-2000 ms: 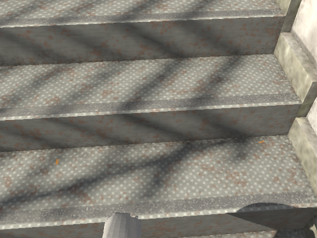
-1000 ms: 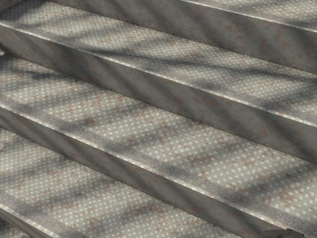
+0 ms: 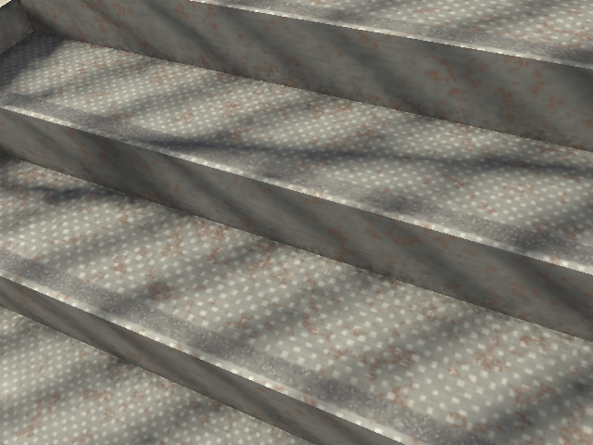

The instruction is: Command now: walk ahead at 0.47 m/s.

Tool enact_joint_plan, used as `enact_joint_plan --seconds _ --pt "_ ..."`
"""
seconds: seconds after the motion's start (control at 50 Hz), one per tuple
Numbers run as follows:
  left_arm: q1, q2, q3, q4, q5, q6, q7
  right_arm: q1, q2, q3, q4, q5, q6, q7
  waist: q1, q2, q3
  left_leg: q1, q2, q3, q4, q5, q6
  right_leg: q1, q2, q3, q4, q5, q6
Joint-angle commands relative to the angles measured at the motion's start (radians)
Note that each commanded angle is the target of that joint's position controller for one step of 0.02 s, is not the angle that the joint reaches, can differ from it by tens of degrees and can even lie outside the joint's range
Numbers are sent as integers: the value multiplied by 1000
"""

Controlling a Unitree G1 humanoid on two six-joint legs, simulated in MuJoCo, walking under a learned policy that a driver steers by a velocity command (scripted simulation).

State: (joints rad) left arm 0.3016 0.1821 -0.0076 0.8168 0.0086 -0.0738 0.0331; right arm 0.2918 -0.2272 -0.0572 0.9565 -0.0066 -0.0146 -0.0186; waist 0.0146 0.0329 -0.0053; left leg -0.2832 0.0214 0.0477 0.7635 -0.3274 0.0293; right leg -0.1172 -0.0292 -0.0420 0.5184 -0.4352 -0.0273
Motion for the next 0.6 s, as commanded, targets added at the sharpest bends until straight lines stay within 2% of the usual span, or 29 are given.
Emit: enact_joint_plan --seconds 0.02,0.04,0.06,0.08,0.1,0.12,0.16,0.18,0.2,0.22,0.24,0.26,0.28,0.3,0.32,0.34,0.36,0.38,0.4,0.42,0.44,0.46,0.48,0.5,0.52,0.54,0.56,0.58,0.6 --pt "348 231 67 87 -3 33 27 -205 11 6 -167 -46 -31 13 128 -281 63 -627 -17 -39 749 -115 6 260 -400 561 -333 404 -341" --pt "281 199 69 93 18 30 18 -279 13 8 -204 -41 -31 20 106 -205 116 -806 -8 -54 1026 -121 13 275 -370 488 -349 268 -359" --pt "271 158 62 115 35 12 -2 -341 60 21 -265 -21 -39 19 76 -200 182 -994 -14 -35 1290 -157 40 234 -326 404 -356 200 -324" --pt "285 90 46 140 33 -10 -17 -376 72 33 -318 -21 -36 14 49 -170 203 -1108 5 -87 1386 -193 78 222 -314 346 -353 136 -274" --pt "296 49 36 160 31 -27 -25 -369 87 43 -348 -27 -33 14 23 -133 199 -1176 11 -97 1448 -212 102 203 -305 307 -351 101 -233" --pt "276 31 31 174 30 -34 -35 -359 94 55 -372 -26 -33 19 1 -101 178 -1186 11 -75 1462 -195 117 154 -283 257 -372 47 -189" --pt "262 50 28 197 16 -44 -43 -442 117 78 -453 -11 -20 12 -12 -123 200 -1209 15 -18 1462 -223 128 39 -273 192 -459 13 -160" --pt "240 80 28 198 13 -47 -35 -473 106 86 -486 1 -10 12 -17 -101 232 -1215 31 8 1423 -241 124 -22 -270 170 -514 -25 -153" --pt "241 80 19 221 0 -46 -26 -515 105 101 -535 3 -5 17 -27 -82 255 -1149 68 59 1218 -227 113 -87 -236 116 -606 -55 -138" --pt "251 70 10 249 -20 -29 -13 -527 102 107 -568 5 0 23 -32 -88 277 -1049 91 79 1070 -210 114 -152 -201 81 -671 54 -146" --pt "233 71 10 227 -41 -15 8 -492 126 126 -567 8 5 41 -35 -59 216 -727 85 134 806 -118 134 -274 -182 5 -773 316 -167" --pt "197 65 4 188 -64 -18 13 -424 133 124 -538 19 1 53 -50 -6 93 -343 24 206 632 -24 144 -374 -150 -54 -738 731 -189" --pt "249 176 25 169 -68 -38 8 -300 100 96 -494 9 -2 49 -93 -63 -111 -95 -76 211 629 -50 128 -239 -184 -52 -529 1417 -187" --pt "243 296 60 158 -45 -61 -1 -90 48 60 -430 14 9 31 -195 -169 -279 10 -115 160 566 -99 127 -48 -225 -46 -293 1773 -171" --pt "198 348 92 144 -55 -75 -15 76 12 37 -382 2 13 21 -275 -251 -377 84 -127 111 403 -65 140 91 -251 -34 -58 1931 -146" --pt "167 340 111 112 -53 -87 -38 106 -72 6 -348 -18 14 18 -286 -230 -435 158 -122 -22 221 -146 142 97 -201 -10 217 1752 -125" --pt "194 176 86 47 -58 -94 -80 137 -196 -34 -287 -32 8 0 -213 119 -417 303 170 -643 -139 -175 235 -306 -3 48 645 957 -60" --pt "206 141 100 28 -14 -102 -106 70 -246 -67 -301 -30 14 -7 -194 198 -509 256 293 -1070 -486 -245 259 -401 136 194 1183 344 -60" --pt "170 37 89 -28 10 -87 -92 -74 -206 -56 -266 -23 -5 11 -73 87 -424 130 303 -1003 -503 -411 261 -525 90 288 1448 363 -65" --pt "71 -3 70 -97 36 -69 -72 -119 -125 -36 -210 -5 -31 22 -26 3 -228 -35 271 -828 -467 -505 241 -601 36 187 1489 389 -69" --pt "-7 -60 44 -142 52 -63 -52 -105 -26 -12 -144 -21 -50 21 3 -48 -74 -157 238 -673 -421 -416 206 -690 13 189 1506 395 -90" --pt "-4 -91 27 -151 45 -47 -37 -66 64 11 -77 -37 -63 27 40 -81 -3 -224 202 -528 -379 -283 181 -746 11 185 1536 381 -105" --pt "16 -119 9 -155 32 -33 -32 -26 104 22 -27 -48 -70 31 63 -59 37 -231 171 -387 -379 -163 156 -806 14 184 1567 329 -119" --pt "7 -143 -5 -156 22 -21 -28 18 140 35 0 -44 -83 31 68 -68 54 -255 176 -350 -378 -103 150 -843 19 204 1562 318 -119" --pt "4 -131 -7 -155 13 0 -16 24 118 35 17 -39 -96 36 78 -68 94 -275 164 -277 -397 -47 141 -881 22 202 1500 272 -108" --pt "-29 -129 -7 -155 16 14 -12 30 109 38 26 -35 -108 44 80 -69 98 -281 159 -247 -410 0 124 -920 27 187 1494 297 -96" --pt "-35 -120 -4 -139 5 22 -5 67 91 41 35 -41 -121 52 62 -63 73 -258 164 -219 -429 72 129 -953 56 140 1584 323 -93" --pt "-85 -135 -8 -154 -1 31 6 120 47 34 54 -36 -133 58 41 -31 62 -189 191 -240 -456 75 134 -1067 69 107 1727 289 -95" --pt "-136 -147 -16 -173 -1 33 14 139 30 34 64 -26 -138 64 35 -16 57 -137 198 -248 -471 20 133 -1166 66 111 1819 259 -102"
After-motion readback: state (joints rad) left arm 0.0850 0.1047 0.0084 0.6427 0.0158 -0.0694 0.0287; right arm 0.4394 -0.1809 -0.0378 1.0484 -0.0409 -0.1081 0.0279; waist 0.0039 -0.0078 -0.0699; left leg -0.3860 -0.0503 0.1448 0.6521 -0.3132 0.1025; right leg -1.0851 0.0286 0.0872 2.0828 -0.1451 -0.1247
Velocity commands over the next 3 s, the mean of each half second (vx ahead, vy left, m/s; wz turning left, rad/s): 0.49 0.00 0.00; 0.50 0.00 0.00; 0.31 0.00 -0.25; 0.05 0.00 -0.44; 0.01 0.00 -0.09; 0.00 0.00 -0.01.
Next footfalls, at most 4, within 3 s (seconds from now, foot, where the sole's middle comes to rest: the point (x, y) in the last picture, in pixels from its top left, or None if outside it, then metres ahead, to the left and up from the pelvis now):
0.34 left None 0.31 0.12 -0.60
0.90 right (366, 355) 0.56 -0.06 -0.43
1.46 left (283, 146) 0.94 0.09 -0.26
1.90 right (392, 175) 0.84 -0.12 -0.26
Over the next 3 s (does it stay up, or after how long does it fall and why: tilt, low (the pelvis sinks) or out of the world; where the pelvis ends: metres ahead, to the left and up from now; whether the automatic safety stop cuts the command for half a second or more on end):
stays up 0.87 0.01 0.51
